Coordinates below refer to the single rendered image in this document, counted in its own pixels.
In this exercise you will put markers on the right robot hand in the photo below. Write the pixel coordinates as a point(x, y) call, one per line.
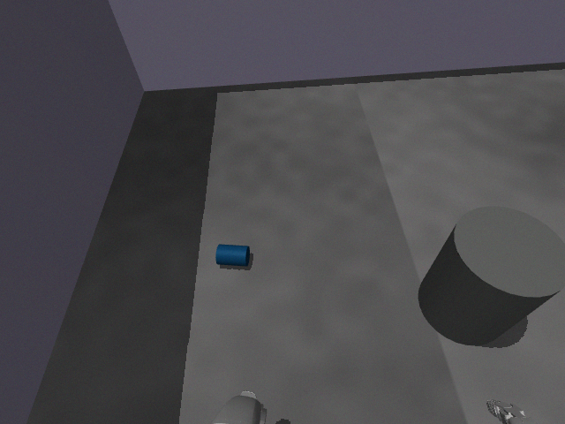
point(508, 414)

